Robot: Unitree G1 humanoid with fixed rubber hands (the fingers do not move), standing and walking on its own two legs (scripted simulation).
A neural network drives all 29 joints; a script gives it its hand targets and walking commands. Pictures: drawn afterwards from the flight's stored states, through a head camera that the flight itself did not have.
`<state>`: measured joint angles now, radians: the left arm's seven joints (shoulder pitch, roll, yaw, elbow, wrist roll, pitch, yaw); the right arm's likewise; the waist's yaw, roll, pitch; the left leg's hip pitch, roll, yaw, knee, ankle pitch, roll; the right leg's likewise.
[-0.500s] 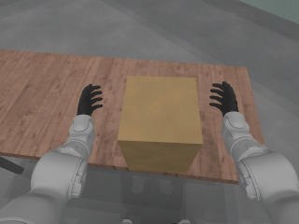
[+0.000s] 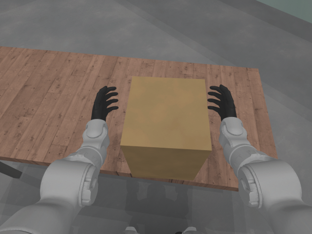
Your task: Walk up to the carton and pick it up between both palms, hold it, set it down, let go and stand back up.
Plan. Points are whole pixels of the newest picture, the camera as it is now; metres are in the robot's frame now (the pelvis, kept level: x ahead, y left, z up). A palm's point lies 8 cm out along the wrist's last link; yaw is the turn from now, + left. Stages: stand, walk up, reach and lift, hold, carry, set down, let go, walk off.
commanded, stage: reach and lift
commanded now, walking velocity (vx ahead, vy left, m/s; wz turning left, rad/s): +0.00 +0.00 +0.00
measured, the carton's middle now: (165, 132) +0.40 +0.00 -0.05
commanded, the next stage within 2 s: none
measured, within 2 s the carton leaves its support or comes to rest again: leaves its support in 1.64 s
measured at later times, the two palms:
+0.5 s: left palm (111, 118) +0.41 +0.15 +0.02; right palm (219, 117) +0.41 -0.14 +0.03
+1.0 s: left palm (110, 122) +0.39 +0.15 +0.03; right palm (219, 122) +0.40 -0.14 +0.03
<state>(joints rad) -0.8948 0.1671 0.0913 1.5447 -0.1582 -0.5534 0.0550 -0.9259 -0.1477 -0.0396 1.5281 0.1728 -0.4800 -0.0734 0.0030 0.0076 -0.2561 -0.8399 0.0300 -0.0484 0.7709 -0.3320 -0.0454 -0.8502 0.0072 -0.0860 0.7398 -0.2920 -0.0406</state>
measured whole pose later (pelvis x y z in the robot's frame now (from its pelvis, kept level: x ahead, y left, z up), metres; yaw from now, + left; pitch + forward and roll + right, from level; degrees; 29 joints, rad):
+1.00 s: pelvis +0.03 +0.01 +0.04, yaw -1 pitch +15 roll -1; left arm -0.58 -0.10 0.52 1.06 0.42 -0.48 0.08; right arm -0.64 0.07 -0.64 1.15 -0.52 -0.51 -0.08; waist 0.00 0.00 -0.08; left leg -0.45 0.04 -0.02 0.42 -0.22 -0.03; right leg -0.44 0.02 -0.06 0.33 -0.15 -0.02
